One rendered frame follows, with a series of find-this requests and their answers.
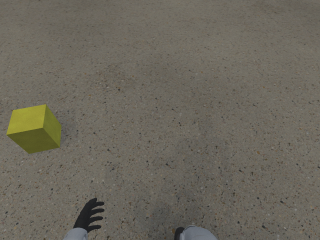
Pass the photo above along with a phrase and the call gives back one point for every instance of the carton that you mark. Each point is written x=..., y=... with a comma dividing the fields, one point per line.
x=35, y=129

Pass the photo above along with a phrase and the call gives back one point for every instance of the robot left hand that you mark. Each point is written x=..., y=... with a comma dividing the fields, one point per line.
x=84, y=220

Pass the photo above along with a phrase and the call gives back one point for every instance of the left robot forearm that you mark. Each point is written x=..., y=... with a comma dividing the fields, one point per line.
x=76, y=234

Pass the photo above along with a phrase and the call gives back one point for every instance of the robot right thigh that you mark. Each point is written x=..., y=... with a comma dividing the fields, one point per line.
x=197, y=233

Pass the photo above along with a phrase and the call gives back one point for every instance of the robot right foot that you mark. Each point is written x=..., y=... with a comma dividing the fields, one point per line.
x=178, y=231

